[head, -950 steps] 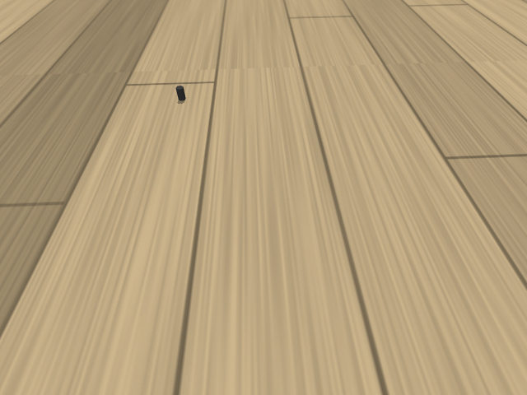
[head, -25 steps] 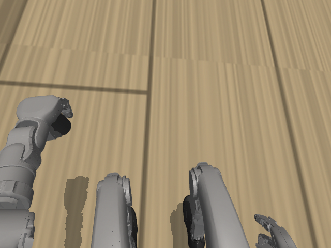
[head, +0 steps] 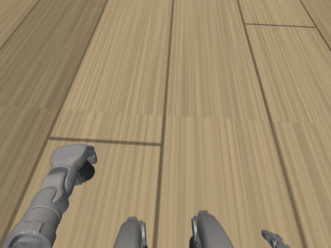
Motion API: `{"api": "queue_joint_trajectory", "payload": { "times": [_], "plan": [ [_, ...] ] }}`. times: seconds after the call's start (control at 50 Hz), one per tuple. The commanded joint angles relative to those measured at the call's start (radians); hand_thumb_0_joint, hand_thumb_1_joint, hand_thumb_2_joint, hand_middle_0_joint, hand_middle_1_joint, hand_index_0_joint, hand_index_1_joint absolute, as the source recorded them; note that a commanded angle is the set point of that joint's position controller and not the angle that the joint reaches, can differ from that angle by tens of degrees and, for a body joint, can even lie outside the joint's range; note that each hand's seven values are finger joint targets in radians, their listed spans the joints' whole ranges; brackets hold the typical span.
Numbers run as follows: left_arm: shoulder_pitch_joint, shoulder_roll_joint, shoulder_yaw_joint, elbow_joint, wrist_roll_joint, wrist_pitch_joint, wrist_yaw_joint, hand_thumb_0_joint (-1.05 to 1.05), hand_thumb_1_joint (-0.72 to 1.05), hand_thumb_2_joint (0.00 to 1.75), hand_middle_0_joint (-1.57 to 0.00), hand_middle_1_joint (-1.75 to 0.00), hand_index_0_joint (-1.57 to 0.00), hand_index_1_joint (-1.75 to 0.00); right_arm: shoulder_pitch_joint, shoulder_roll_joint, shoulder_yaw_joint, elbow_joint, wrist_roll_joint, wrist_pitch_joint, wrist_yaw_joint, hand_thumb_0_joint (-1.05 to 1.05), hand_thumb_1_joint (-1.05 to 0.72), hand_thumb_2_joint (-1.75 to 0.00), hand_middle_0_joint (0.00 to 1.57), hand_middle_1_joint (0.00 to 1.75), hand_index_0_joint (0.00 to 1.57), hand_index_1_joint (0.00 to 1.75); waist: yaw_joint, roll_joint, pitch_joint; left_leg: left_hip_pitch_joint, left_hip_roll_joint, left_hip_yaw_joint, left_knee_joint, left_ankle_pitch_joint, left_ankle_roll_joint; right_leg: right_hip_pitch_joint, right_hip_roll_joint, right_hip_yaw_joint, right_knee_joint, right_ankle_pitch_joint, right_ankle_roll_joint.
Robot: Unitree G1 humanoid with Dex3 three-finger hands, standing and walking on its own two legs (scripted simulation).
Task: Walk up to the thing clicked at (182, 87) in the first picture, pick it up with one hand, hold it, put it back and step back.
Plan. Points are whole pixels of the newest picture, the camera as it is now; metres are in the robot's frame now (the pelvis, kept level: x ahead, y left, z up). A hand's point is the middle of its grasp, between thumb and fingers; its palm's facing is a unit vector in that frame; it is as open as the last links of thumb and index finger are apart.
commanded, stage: lift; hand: left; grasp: from above
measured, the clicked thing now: (80, 167) +0.37 +0.24 -0.10
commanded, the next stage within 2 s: hold in 0.46 s
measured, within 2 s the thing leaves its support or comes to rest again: neither
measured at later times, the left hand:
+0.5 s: hand (71, 157) +0.36 +0.23 +0.01, palm faces -0.45 -0.09 -0.89, open 7.5 cm
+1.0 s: hand (65, 143) +0.37 +0.22 +0.05, palm faces -0.45 -0.06 -0.89, open 7.4 cm
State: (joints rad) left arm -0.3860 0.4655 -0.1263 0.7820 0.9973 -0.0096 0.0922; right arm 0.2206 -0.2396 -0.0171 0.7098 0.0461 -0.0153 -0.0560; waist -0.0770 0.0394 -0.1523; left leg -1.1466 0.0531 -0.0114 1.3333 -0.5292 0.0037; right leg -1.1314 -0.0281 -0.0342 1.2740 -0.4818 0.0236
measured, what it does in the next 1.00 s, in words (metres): rises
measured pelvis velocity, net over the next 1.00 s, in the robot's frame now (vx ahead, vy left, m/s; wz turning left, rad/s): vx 0.06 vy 0.00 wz -0.01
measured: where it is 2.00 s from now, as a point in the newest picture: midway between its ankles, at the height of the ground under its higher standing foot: outside the picture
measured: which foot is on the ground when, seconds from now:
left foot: down 0.00-1.00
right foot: down 0.00-1.00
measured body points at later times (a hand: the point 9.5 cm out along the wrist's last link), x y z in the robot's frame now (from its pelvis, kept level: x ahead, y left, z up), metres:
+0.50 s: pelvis +0.04 +0.00 +0.08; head +0.09 -0.01 +0.53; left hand +0.37 +0.23 +0.06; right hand +0.12 -0.27 -0.04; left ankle +0.06 +0.12 -0.61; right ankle +0.07 -0.14 -0.61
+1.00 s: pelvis +0.06 +0.00 +0.11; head +0.09 -0.01 +0.56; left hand +0.39 +0.23 +0.10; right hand +0.17 -0.27 -0.01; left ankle +0.06 +0.12 -0.61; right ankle +0.07 -0.14 -0.61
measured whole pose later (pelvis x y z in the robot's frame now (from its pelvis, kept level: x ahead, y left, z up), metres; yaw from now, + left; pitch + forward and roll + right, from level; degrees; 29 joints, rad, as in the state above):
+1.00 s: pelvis +0.06 +0.00 +0.11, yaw -1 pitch +7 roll +0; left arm -0.29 0.40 -0.19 0.75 1.00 0.00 0.05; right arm 0.24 -0.26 -0.06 0.71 0.05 0.03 -0.05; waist -0.02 0.04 -0.07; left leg -0.45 0.04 0.05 0.68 -0.35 0.00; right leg -0.46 -0.03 0.00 0.65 -0.31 0.03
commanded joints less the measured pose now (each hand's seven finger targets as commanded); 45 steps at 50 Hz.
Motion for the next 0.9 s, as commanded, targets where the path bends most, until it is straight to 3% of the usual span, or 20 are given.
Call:
{"api": "queue_joint_trajectory", "payload": {
  "times": [0.0, 0.06, 0.08, 0.12, 0.14, 0.24, 0.42, 0.46, 0.58, 0.62, 0.66, 0.7, 0.78, 0.88],
  "plan": [
    [-0.276, 0.18, 0.059, -0.136, -0.004, 0.012, 0.065, 0.0, 0.72, 0.61, -1.01, -0.69, -1.06, -0.64, 0.061, -0.147, -0.054, -0.07, 0.001, -0.039, -0.016, 0.0, -0.9, -0.9, 0.2, 0.3, 0.2, 0.3, -0.012, 0.039, -0.324, 0.327, -0.051, -0.015, -0.301, 0.13, 0.01, 0.308, 0.051, 0.03, -0.289, 0.11, -0.04],
    [-0.312, 0.18, 0.057, -0.132, 0.002, 0.021, 0.082, 0.0, 0.73, 0.64, -1.03, -0.68, -1.07, -0.64, 0.065, -0.155, -0.062, -0.062, -0.004, -0.04, -0.018, 0.0, -0.9, -0.9, 0.2, 0.3, 0.2, 0.3, -0.007, 0.052, -0.327, 0.407, -0.049, -0.011, -0.357, 0.165, 0.006, 0.355, 0.054, 0.023, -0.331, 0.143, -0.039],
    [-0.303, 0.188, 0.066, -0.124, 0.003, 0.023, 0.089, 0.0, 0.73, 0.64, -1.03, -0.67, -1.07, -0.64, 0.064, -0.153, -0.061, -0.061, -0.004, -0.041, -0.019, 0.0, -0.9, -0.9, 0.2, 0.3, 0.2, 0.3, 0.0, 0.06, -0.318, 0.432, -0.048, -0.017, -0.38, 0.172, 0.002, 0.367, 0.055, 0.021, -0.343, 0.146, -0.039],
    [-0.274, 0.154, 0.045, -0.083, 0.004, 0.03, 0.096, 0.0, 0.72, 0.63, -1.03, -0.64, -1.06, -0.61, 0.061, -0.151, -0.06, -0.061, -0.004, -0.038, -0.016, 0.0, -0.9, -0.9, 0.2, 0.3, 0.2, 0.3, 0.0, 0.03, -0.27, 0.457, -0.05, -0.014, -0.42, 0.176, 0.002, 0.393, 0.055, 0.02, -0.383, 0.147, -0.039],
    [-0.277, 0.17, 0.053, -0.082, 0.007, 0.031, 0.097, 0.0, 0.71, 0.62, -1.03, -0.64, -1.06, -0.61, 0.06, -0.15, -0.06, -0.058, -0.005, -0.037, -0.016, 0.0, -0.9, -0.9, 0.2, 0.3, 0.2, 0.3, 0.005, 0.035, -0.267, 0.465, -0.052, -0.01, -0.43, 0.191, 0.002, 0.415, 0.054, 0.023, -0.398, 0.158, -0.038],
    [-0.266, 0.131, 0.03, -0.083, -0.004, 0.038, 0.098, 0.0, 0.65, 0.65, -1.0, -0.63, -1.02, -0.61, 0.063, -0.149, -0.064, -0.061, -0.007, -0.033, -0.01, 0.0, -0.9, -0.9, 0.2, 0.3, 0.2, 0.3, 0.007, 0.021, -0.249, 0.549, -0.053, -0.006, -0.497, 0.245, 0.002, 0.494, 0.052, 0.027, -0.469, 0.208, -0.036],
    [-0.267, 0.133, 0.029, -0.136, -0.009, 0.033, 0.088, 0.0, 0.63, 0.64, -0.97, -0.65, -1.0, -0.62, 0.058, -0.151, -0.074, -0.058, -0.006, -0.023, -0.007, 0.0, -0.9, -0.9, 0.2, 0.3, 0.2, 0.3, 0.019, 0.015, -0.257, 0.682, -0.055, 0.009, -0.586, 0.345, -0.001, 0.611, 0.051, 0.029, -0.565, 0.298, -0.033],
    [-0.237, 0.123, 0.023, -0.111, -0.003, 0.033, 0.088, 0.0, 0.64, 0.63, -0.98, -0.62, -1.01, -0.6, 0.053, -0.153, -0.074, -0.058, -0.006, -0.021, -0.006, 0.0, -0.9, -0.9, 0.2, 0.3, 0.2, 0.3, 0.019, 0.004, -0.216, 0.69, -0.057, 0.016, -0.608, 0.348, -0.001, 0.622, 0.05, 0.026, -0.585, 0.299, -0.034],
    [-0.222, 0.123, 0.018, -0.12, 0.001, 0.028, 0.069, 0.0, 0.64, 0.61, -0.97, -0.63, -1.01, -0.6, 0.038, -0.153, -0.077, -0.063, -0.002, -0.012, -0.003, 0.0, -0.9, -0.9, 0.2, 0.3, 0.2, 0.3, 0.029, -0.017, -0.194, 0.741, -0.059, 0.02, -0.657, 0.386, -0.001, 0.669, 0.052, 0.024, -0.63, 0.33, -0.033],
    [-0.266, 0.145, 0.025, -0.161, 0.005, 0.017, 0.061, 0.0, 0.65, 0.61, -0.98, -0.64, -1.02, -0.6, 0.029, -0.156, -0.078, -0.068, -0.002, -0.009, -0.003, 0.0, -0.9, -0.9, 0.2, 0.3, 0.2, 0.3, 0.032, -0.005, -0.208, 0.751, -0.064, 0.026, -0.667, 0.383, 0.001, 0.695, 0.051, 0.03, -0.645, 0.333, -0.031],
    [-0.237, 0.122, 0.013, -0.147, 0.006, 0.021, 0.052, 0.0, 0.66, 0.63, -1.0, -0.62, -1.03, -0.59, 0.028, -0.151, -0.076, -0.069, -0.001, -0.006, -0.001, 0.0, -0.9, -0.9, 0.2, 0.3, 0.2, 0.3, 0.032, -0.007, -0.196, 0.769, -0.063, 0.028, -0.68, 0.409, 0.0, 0.707, 0.05, 0.03, -0.653, 0.354, -0.032],
    [-0.247, 0.143, 0.028, -0.178, 0.001, 0.015, 0.045, 0.0, 0.66, 0.63, -0.99, -0.64, -1.02, -0.61, 0.027, -0.157, -0.08, -0.071, 0.002, -0.004, -0.001, 0.0, -0.9, -0.9, 0.2, 0.3, 0.2, 0.3, 0.037, -0.001, -0.214, 0.796, -0.063, 0.03, -0.69, 0.436, -0.002, 0.724, 0.054, 0.029, -0.658, 0.373, -0.033],
    [-0.235, 0.131, 0.019, -0.196, 0.006, 0.013, 0.025, 0.0, 0.67, 0.61, -0.99, -0.63, -1.03, -0.59, 0.028, -0.159, -0.084, -0.079, 0.003, 0.004, 0.002, 0.0, -0.9, -0.9, 0.2, 0.3, 0.2, 0.3, 0.039, -0.002, -0.213, 0.833, -0.061, 0.034, -0.703, 0.501, -0.003, 0.753, 0.058, 0.026, -0.666, 0.429, -0.034],
    [-0.199, 0.124, 0.014, -0.177, 0.004, 0.014, 0.002, 0.0, 0.63, 0.58, -0.97, -0.61, -1.0, -0.57, 0.02, -0.16, -0.082, -0.095, 0.005, 0.014, 0.004, 0.0, -0.9, -0.9, 0.2, 0.3, 0.2, 0.3, 0.044, -0.017, -0.166, 0.831, -0.06, 0.034, -0.728, 0.505, -0.002, 0.765, 0.058, 0.021, -0.684, 0.428, -0.034]
  ]
}}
